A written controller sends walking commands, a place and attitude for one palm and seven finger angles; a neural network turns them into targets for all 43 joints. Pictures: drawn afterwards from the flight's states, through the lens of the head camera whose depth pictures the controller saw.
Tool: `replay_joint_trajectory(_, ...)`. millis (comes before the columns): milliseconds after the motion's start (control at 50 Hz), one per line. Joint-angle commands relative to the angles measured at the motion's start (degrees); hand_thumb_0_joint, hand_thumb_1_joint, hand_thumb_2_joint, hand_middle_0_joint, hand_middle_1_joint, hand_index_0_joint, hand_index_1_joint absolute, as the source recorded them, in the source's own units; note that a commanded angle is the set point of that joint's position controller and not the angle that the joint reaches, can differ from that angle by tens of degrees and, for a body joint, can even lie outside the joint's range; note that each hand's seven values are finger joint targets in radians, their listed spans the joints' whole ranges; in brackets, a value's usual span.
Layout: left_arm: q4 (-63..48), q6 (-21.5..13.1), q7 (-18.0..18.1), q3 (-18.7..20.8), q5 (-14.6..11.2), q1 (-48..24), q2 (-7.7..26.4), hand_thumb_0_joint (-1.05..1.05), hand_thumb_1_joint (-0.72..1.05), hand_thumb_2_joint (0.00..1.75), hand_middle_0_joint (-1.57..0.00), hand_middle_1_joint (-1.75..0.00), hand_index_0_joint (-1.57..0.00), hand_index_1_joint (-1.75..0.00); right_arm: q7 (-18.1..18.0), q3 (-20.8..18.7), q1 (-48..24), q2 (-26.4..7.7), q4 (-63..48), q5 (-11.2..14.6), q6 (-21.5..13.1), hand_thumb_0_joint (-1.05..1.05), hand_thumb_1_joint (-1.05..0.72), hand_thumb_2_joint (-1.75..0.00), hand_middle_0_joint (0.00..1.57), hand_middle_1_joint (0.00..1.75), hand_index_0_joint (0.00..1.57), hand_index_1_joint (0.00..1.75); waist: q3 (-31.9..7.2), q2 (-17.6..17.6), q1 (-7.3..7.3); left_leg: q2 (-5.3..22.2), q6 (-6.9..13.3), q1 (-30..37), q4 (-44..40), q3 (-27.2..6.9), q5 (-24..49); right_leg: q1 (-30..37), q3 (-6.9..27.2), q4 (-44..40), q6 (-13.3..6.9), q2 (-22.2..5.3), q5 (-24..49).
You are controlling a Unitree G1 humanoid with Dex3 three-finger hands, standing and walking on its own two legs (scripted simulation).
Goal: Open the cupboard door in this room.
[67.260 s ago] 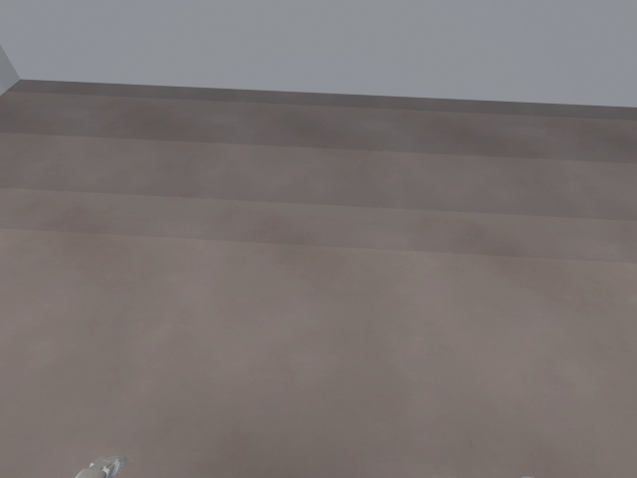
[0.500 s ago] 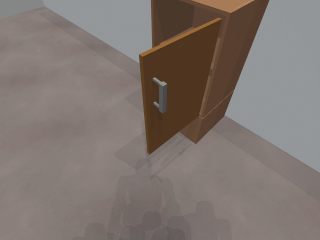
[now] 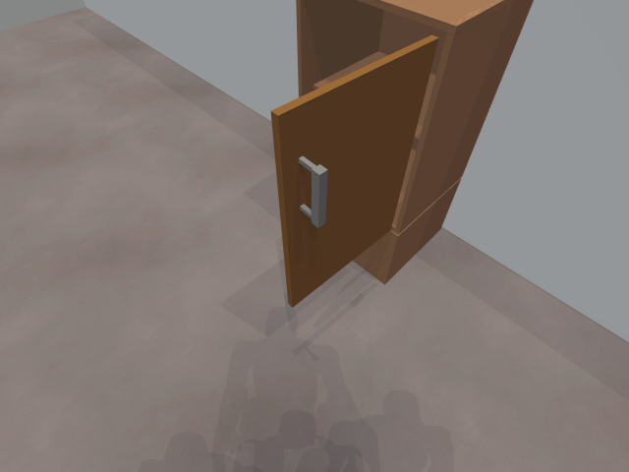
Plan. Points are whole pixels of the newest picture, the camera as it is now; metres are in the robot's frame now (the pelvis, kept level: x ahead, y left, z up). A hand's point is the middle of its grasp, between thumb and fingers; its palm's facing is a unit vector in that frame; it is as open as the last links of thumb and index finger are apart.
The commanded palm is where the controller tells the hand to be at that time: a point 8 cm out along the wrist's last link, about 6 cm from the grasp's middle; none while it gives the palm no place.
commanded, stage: stand and wait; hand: left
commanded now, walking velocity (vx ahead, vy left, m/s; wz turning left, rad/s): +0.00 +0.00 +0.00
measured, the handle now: (311, 192) +0.59 +0.04 -0.02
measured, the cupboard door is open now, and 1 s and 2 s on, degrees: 87 87 87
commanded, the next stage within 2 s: none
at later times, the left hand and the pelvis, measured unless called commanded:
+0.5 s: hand out of the picture +0.00 +0.16 -0.18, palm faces +0.02 -0.98 -0.19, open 7.3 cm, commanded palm none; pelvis +0.01 -0.01 +0.00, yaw +0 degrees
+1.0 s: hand out of the picture -0.01 +0.14 -0.18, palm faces +0.02 -0.98 -0.19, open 7.3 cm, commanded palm none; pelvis +0.02 -0.02 +0.00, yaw +0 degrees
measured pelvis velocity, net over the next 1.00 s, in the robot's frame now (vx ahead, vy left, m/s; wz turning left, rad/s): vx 0.02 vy -0.02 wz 0.00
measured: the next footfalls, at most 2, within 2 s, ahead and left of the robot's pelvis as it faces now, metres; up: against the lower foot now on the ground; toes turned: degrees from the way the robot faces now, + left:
none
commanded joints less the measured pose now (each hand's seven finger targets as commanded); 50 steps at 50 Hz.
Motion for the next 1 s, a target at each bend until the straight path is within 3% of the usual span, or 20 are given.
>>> replay_joint_trajectory(0, -0.79, -0.57, 0.17, 1.06, -0.26, 5.28, 5.82, 0.0, 0.9, 0.9, -0.2, -0.3, -0.2, -0.3, -0.45, -0.64, 3.79, -5.32, -0.97, 0.02, -1.02, 0.0, -0.9, -0.9, 0.2, 0.3, 0.2, 0.3, -0.41, -0.16, 0.06, 6.95, 0.37, 3.57, -2.98, -6.61, 8.35, -4.69, 4.9, -4.8, -1.67, -5.74, 7.78)
replay_joint_trajectory(520, -1.12, -0.85, 0.31, 1.15, -0.31, 5.48, 6.63, 0.0, 0.9, 0.9, -0.2, -0.3, -0.2, -0.3, -0.6, -0.62, 3.57, -6.14, -0.72, 0.16, -1.1, 0.0, -0.9, -0.9, 0.2, 0.3, 0.2, 0.3, 0.02, -1.53, 0.3, 7.13, 0.27, 4.85, -2.28, -5.99, 11.16, -3.28, 4.9, -5.84, -1.62, -5.71, 11.78)
replay_joint_trajectory(580, -0.9, -0.73, 0.29, 1.01, -0.37, 5.29, 6.43, 0.0, 0.9, 0.9, -0.2, -0.3, -0.2, -0.3, -0.64, -0.52, 3.82, -5.82, -0.59, 0.05, -1.05, 0.0, -0.9, -0.9, 0.2, 0.3, 0.2, 0.3, 0.38, -0.27, 0.14, 7.11, 0.16, 4.65, -2.48, -5.86, 10.89, -3.27, 5.02, -5.8, -1.69, -5.83, 11.47)
replay_joint_trajectory(880, -0.77, -0.79, 0.32, 0.95, -0.36, 6.23, 6.12, 0.0, 0.9, 0.9, -0.2, -0.3, -0.2, -0.3, -0.68, -0.58, 4.1, -5.38, -0.44, 0.07, -0.98, 0.0, -0.9, -0.9, 0.2, 0.3, 0.2, 0.3, 0.41, -0.32, 0.22, 7.09, 0.07, 4.82, -2.25, -5.48, 10.11, -3.4, 5.3, -6.01, -1.75, -5.82, 11.9)
replay_joint_trajectory(920, -0.88, -0.91, 0.38, 1.01, -0.33, 6.37, 6.32, 0.0, 0.9, 0.9, -0.2, -0.3, -0.2, -0.3, -0.69, -0.65, 4.13, -5.71, -0.62, 0.18, -0.93, 0.0, -0.9, -0.9, 0.2, 0.3, 0.2, 0.3, 0.36, -1.76, 0.3, 7.15, 0.03, 4.94, -1.97, -5.53, 10.13, -3.49, 5.14, -6.05, -1.68, -5.6, 12.35)
replay_joint_trajectory(980, -0.76, -0.85, 0.37, 0.99, -0.36, 6.2, 6.12, 0.0, 0.9, 0.9, -0.2, -0.3, -0.2, -0.3, -0.72, -0.56, 4.43, -5.14, -0.39, 0.09, -0.95, 0.0, -0.9, -0.9, 0.2, 0.3, 0.2, 0.3, 0.58, -0.32, 0.2, 7.09, 0.0, 4.5, -2.05, -5.46, 10.31, -3.2, 5.39, -5.99, -1.75, -5.77, 12.84)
